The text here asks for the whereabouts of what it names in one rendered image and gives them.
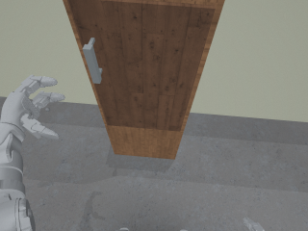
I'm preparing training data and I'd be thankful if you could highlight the cupboard door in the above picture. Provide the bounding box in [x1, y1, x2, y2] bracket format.
[67, 0, 216, 132]

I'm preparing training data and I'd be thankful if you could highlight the robot left forearm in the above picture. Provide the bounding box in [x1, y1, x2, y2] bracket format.
[0, 122, 26, 203]

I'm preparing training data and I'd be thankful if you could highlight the right robot hand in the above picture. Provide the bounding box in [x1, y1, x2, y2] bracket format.
[243, 217, 265, 231]

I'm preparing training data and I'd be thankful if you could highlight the left robot upper arm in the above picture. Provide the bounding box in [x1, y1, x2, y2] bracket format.
[0, 197, 36, 231]

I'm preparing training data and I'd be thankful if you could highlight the left robot hand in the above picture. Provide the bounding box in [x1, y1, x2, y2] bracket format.
[0, 74, 65, 140]

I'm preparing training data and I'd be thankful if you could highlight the handle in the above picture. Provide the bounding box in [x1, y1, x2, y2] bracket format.
[83, 38, 103, 84]

